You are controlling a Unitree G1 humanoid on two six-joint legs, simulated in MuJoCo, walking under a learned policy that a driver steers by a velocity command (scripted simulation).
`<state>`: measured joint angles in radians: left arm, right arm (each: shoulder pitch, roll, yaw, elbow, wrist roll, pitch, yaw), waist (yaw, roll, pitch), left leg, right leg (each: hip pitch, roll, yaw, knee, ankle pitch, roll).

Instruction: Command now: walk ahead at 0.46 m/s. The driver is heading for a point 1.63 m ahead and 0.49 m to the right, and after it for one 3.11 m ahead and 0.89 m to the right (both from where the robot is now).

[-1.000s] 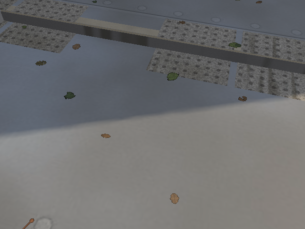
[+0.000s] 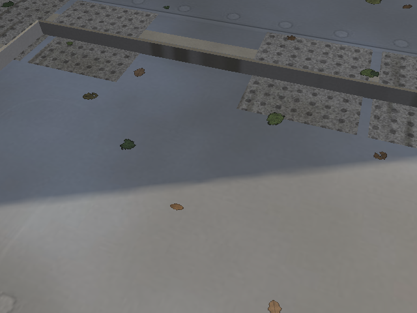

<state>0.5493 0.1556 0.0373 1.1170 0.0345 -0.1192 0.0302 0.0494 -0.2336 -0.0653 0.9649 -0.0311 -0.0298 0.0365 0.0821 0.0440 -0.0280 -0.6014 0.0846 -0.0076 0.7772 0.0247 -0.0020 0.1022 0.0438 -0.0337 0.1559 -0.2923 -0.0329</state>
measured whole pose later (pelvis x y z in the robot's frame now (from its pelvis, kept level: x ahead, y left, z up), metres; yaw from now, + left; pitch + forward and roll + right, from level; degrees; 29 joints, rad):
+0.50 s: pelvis +0.31 +0.12 -0.10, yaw -1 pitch +0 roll +1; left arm 0.13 0.21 0.05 1.01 0.03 -0.04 -0.03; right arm 0.42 -0.16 -0.04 1.08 -0.02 -0.10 0.00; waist -0.01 -0.05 0.09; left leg -0.10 -0.07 0.13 0.36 -0.28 0.09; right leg -0.64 -0.06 -0.02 0.96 -0.13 -0.06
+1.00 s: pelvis +0.58 +0.08 -0.09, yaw -17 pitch +0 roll +0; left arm 0.36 0.23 0.08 1.01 0.00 -0.06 0.00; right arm 0.09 -0.23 -0.05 0.84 -0.04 -0.04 0.01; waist 0.04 0.02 0.05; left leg -0.63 0.12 -0.05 0.91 -0.19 -0.05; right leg -0.11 0.15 0.05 0.32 -0.21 -0.14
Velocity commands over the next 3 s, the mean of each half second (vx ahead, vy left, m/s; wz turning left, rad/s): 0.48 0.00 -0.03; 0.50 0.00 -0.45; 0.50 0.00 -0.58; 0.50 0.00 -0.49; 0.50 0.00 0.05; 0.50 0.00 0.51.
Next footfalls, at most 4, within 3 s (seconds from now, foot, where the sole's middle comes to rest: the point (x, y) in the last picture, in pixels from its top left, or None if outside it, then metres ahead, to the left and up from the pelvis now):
0.20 left None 0.30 0.18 -0.87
0.72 right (225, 305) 0.58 0.04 -0.87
1.24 left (208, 218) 0.93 0.13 -0.87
1.76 right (292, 204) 1.02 -0.21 -0.87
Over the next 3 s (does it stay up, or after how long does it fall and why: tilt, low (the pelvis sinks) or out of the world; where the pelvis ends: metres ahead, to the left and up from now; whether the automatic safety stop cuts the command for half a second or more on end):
stays up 1.42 -0.55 -0.10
